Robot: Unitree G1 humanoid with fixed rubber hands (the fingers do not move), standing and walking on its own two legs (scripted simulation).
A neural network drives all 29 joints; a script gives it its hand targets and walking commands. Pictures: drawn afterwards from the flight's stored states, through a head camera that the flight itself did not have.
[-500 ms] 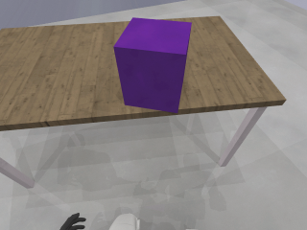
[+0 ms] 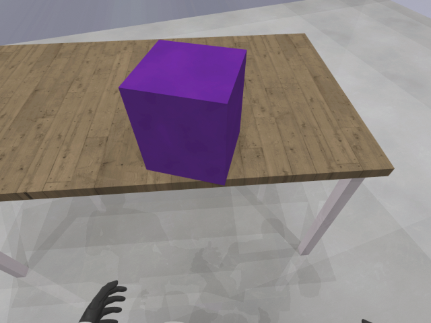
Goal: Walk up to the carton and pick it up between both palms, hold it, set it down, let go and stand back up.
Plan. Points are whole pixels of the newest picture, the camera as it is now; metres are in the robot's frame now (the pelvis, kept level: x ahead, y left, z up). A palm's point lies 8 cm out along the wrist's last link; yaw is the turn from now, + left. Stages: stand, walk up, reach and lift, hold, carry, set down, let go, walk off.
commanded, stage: walk up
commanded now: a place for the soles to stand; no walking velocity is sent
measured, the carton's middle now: (192, 114) +0.55 +0.08 +0.07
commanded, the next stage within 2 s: none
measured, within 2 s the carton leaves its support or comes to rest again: neither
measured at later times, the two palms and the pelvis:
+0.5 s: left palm out of the picture +0.11 +0.29 -0.08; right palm (367, 317) +0.15 -0.26 -0.07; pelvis +0.00 +0.00 +0.00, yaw +7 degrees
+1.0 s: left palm out of the picture +0.04 +0.36 -0.12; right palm out of the picture +0.14 -0.18 -0.08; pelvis +0.06 +0.08 +0.00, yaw +10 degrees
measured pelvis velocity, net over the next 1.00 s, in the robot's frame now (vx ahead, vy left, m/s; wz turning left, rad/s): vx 0.06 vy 0.08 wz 0.17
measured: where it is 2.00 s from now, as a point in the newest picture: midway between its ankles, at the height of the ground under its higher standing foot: outside the picture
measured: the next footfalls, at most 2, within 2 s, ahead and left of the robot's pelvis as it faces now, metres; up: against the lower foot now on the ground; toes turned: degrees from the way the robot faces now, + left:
right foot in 1.30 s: +0.23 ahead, -0.01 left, +0.00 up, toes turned +3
left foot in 1.50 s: +0.16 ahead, +0.21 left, +0.00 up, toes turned +5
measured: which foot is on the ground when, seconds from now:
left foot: down 0.00-1.00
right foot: down 0.00-0.88, up 0.90-1.00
